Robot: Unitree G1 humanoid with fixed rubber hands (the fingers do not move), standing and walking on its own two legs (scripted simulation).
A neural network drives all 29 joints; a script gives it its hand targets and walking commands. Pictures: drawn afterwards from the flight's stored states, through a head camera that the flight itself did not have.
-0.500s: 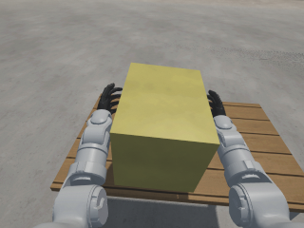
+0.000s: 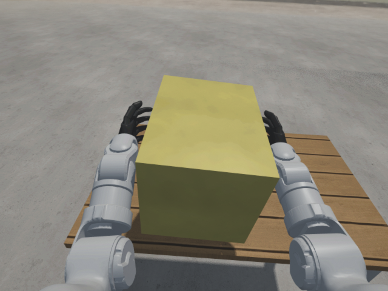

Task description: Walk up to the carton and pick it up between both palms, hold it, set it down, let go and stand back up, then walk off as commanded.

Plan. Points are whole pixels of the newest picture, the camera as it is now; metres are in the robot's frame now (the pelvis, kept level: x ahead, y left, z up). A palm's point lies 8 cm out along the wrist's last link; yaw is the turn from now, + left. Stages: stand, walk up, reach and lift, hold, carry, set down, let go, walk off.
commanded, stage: reach and lift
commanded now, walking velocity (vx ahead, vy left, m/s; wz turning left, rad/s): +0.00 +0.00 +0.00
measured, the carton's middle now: (201, 153) +0.39 +0.02 +0.13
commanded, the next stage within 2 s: hold in 0.74 s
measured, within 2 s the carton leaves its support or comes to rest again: neither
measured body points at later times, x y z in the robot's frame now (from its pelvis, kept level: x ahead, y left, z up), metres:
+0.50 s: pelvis +0.00 +0.00 +0.00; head -0.07 +0.02 +0.44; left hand +0.38 +0.18 +0.19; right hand +0.39 -0.14 +0.18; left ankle +0.02 +0.13 -0.74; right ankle +0.02 -0.13 -0.74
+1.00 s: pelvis +0.00 +0.00 +0.00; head -0.08 +0.02 +0.44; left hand +0.37 +0.18 +0.21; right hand +0.38 -0.14 +0.20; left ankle +0.02 +0.13 -0.74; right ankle +0.02 -0.13 -0.74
